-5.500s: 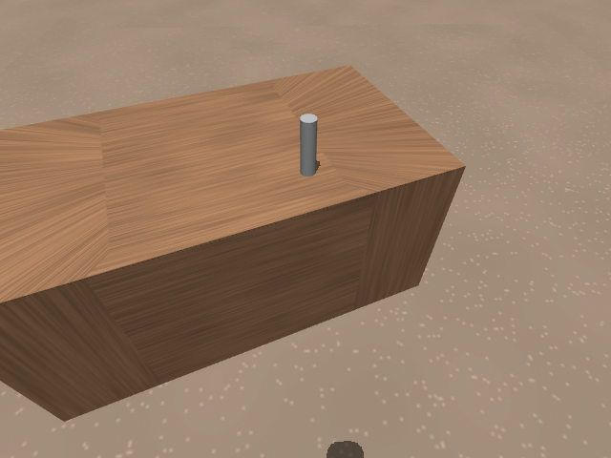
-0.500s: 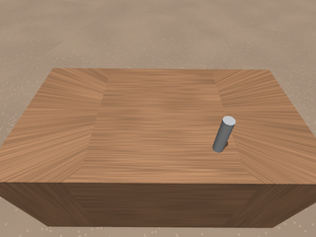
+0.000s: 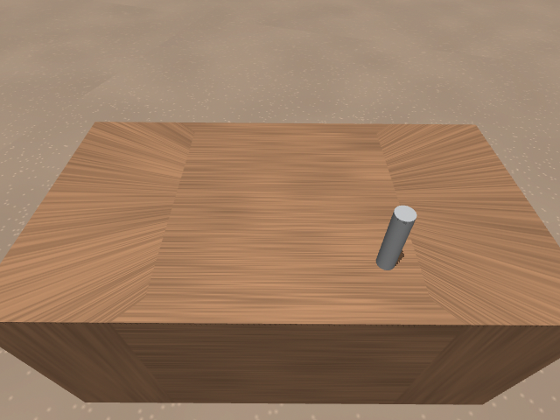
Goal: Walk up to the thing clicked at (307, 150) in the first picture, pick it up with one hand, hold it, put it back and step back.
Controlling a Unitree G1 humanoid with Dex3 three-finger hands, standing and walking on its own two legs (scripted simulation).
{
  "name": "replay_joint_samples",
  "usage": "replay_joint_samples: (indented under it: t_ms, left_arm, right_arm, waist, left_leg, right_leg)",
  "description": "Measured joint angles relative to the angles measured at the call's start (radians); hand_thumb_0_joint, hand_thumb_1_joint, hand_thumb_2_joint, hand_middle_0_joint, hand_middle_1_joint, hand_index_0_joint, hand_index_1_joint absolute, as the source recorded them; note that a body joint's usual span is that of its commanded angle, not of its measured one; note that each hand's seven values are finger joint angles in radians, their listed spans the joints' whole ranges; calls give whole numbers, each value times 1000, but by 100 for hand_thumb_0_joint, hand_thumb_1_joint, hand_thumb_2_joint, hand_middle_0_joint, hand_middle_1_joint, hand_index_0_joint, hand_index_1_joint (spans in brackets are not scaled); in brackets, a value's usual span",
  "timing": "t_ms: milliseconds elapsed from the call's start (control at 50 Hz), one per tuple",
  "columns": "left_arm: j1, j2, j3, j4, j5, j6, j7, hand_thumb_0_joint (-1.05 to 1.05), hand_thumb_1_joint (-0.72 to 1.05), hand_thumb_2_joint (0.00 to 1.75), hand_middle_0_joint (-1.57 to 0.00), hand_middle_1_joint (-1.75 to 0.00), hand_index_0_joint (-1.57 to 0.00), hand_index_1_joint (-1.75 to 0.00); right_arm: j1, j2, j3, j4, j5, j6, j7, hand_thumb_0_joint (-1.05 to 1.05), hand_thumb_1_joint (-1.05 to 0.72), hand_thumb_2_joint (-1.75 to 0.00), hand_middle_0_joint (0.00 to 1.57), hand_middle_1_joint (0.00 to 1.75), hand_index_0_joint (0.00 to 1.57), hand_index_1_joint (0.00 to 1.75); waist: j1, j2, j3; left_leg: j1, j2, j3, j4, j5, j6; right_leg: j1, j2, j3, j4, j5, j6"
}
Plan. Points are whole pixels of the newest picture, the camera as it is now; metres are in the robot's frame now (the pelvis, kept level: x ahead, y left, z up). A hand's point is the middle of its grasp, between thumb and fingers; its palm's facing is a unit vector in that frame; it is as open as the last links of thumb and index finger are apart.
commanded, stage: stand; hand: right
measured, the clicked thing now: (394, 240) +0.50 -0.23 -0.10
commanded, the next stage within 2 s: rise first in 0.78 s
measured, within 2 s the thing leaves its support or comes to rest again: neither
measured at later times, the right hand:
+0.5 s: hand out of the picture +0.08 -0.26 -0.16, palm faces -0.02 +0.94 -0.34, open 7.4 cm
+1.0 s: hand out of the picture +0.12 -0.25 -0.15, palm faces +0.08 +0.94 -0.33, open 8.3 cm
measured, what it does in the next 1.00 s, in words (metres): stands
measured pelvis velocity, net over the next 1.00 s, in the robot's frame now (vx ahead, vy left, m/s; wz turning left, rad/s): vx -0.01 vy -0.01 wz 0.00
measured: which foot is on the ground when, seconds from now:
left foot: down 0.00-1.00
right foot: down 0.00-1.00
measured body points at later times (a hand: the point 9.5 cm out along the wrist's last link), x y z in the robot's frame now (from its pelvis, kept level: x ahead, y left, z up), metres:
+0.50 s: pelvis +0.00 +0.00 +0.00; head +0.01 +0.00 +0.45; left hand +0.07 +0.30 -0.13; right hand +0.08 -0.31 -0.13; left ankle +0.00 +0.14 -0.75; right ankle +0.00 -0.15 -0.75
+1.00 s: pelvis -0.01 -0.01 -0.01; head +0.03 +0.00 +0.44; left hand +0.11 +0.29 -0.13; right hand +0.12 -0.30 -0.12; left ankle +0.00 +0.14 -0.75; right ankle +0.00 -0.15 -0.75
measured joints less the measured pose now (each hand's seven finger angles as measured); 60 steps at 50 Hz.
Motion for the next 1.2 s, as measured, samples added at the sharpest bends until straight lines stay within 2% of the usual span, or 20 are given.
replay_joint_samples:
  t_ms: [900, 940, 980, 1040, 1140, 1200]
  left_arm:
    - [3, -3, -2, -4, -2, 0, 2, 1, 90, 90, -20, -30, -20, -29]
    - [10, -8, 6, -67, -42, -14, 15, 1, 88, 87, -19, -28, -18, -27]
    - [-12, -22, 21, -119, -73, -53, 31, 1, 83, 83, -15, -24, -14, -23]
    - [-60, -48, 61, -175, -87, -75, 53, 1, 71, 71, -11, -17, -10, -17]
    - [-93, -79, 113, -217, -57, -85, 61, 1, 46, 47, -7, -10, -6, -10]
    - [-62, -87, 127, -248, -50, -75, 62, 1, 31, 35, -6, -8, -5, -8]
  right_arm:
    - [0, -4, 0, -4, 0, -1, -3, 0, -90, -90, 21, 30, 20, 30]
    - [7, 5, -1, -72, 37, -1, -18, 1, -88, -88, 19, 28, 18, 28]
    - [-13, 23, -14, -129, 66, -43, -36, 1, -83, -83, 17, 23, 16, 24]
    - [-64, 48, -58, -167, 77, -70, -58, 1, -71, -71, 14, 17, 12, 18]
    - [-64, 64, -128, -270, 52, -84, -67, 1, -45, -46, 10, 10, 9, 10]
    - [-15, 57, -144, -331, 50, -74, -68, 0, -30, -34, 9, 8, 8, 8]
  waist:
    - [2, 7, 2]
    - [1, 2, 5]
    - [-3, -2, 29]
    - [-1, -3, 31]
    - [-7, -1, -15]
    - [-6, -5, -47]
  left_leg:
    - [4, 7, 2, 0, -7, -6]
    - [-32, 7, 1, 37, -20, -7]
    - [-56, 7, -2, 67, -29, -7]
    - [-105, 10, 0, 100, -35, -8]
    - [-151, 10, -1, 116, -40, -6]
    - [-142, 10, 4, 106, -43, -6]
  right_leg:
    - [-2, 7, 2, 10, -11, -6]
    - [-39, 7, 3, 50, -26, -7]
    - [-64, 7, 2, 81, -36, -9]
    - [-112, 11, 6, 109, -38, -9]
    - [-156, 10, 6, 122, -41, -8]
    - [-150, 10, 10, 115, -45, -7]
